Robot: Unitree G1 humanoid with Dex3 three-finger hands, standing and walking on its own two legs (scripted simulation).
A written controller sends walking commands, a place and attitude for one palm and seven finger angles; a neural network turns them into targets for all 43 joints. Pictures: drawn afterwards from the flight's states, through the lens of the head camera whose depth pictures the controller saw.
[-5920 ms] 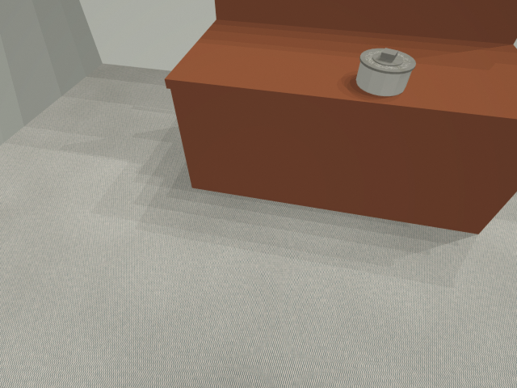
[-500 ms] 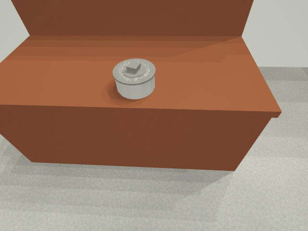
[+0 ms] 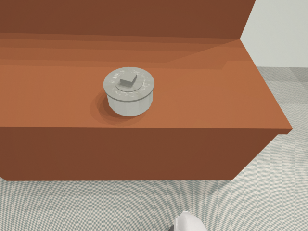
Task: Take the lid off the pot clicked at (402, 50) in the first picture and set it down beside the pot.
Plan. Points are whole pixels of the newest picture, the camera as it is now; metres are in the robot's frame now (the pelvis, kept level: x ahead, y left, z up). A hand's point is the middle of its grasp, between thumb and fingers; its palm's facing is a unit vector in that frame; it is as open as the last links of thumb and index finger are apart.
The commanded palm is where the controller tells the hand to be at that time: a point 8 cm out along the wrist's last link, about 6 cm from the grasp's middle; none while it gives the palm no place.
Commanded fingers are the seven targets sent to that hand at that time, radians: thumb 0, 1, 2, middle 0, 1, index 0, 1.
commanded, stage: take the last steps up to it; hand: left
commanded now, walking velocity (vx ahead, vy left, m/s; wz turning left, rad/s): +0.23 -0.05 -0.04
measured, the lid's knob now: (128, 78) +0.63 +0.12 +0.00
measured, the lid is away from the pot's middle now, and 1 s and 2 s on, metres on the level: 0.00 0.00 0.00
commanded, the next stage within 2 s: come to a stop and stand still in 0.18 s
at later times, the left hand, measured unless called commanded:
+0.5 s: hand (102, 219) +0.18 +0.16 -0.18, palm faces +0.03 -0.98 -0.17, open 7.3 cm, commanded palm none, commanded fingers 0.00 0.90 0.90 -0.20 -0.30 -0.20 -0.30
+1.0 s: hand (96, 224) +0.17 +0.18 -0.17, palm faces -0.01 -0.97 -0.25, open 7.4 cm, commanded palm none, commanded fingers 0.00 0.90 0.90 -0.20 -0.30 -0.20 -0.30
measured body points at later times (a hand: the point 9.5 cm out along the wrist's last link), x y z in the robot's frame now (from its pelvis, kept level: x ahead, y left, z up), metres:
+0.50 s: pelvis +0.16 -0.01 +0.00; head +0.16 +0.00 +0.45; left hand +0.18 +0.22 -0.16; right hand +0.21 -0.24 -0.15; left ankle +0.20 +0.11 -0.74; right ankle +0.15 -0.10 -0.73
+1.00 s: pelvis +0.14 -0.01 -0.01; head +0.12 -0.02 +0.44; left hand +0.17 +0.23 -0.15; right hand +0.18 -0.25 -0.16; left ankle +0.20 +0.11 -0.73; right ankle +0.15 -0.10 -0.73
